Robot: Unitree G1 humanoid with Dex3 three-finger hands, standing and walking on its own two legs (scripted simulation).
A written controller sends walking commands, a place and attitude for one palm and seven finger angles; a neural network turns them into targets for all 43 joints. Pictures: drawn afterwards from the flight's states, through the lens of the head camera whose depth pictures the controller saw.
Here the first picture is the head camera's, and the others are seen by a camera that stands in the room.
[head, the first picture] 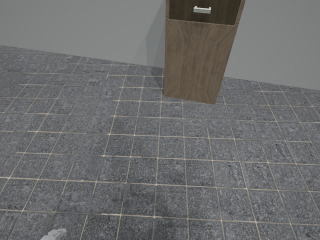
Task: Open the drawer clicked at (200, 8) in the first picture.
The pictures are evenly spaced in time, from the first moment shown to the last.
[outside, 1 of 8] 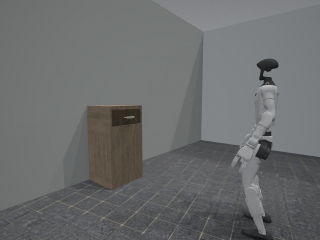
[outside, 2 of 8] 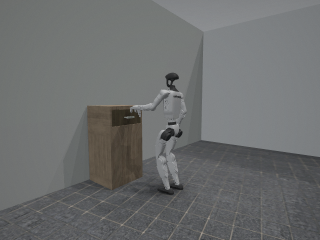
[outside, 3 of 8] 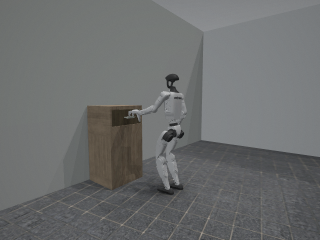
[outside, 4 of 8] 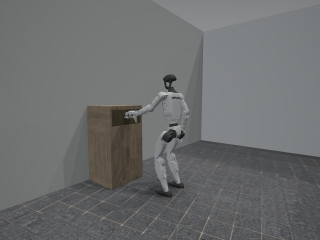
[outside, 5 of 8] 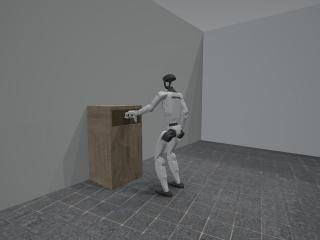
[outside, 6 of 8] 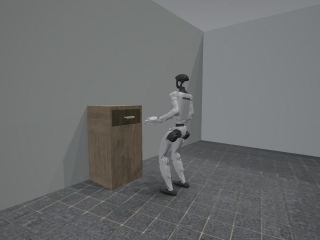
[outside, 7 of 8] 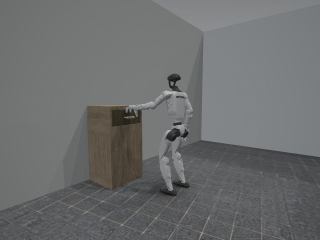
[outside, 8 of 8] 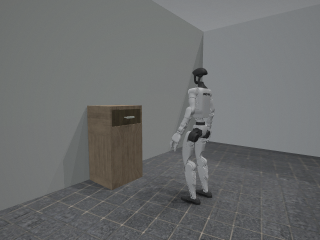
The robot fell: no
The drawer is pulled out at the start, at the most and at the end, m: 0.00 0.01 0.00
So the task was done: no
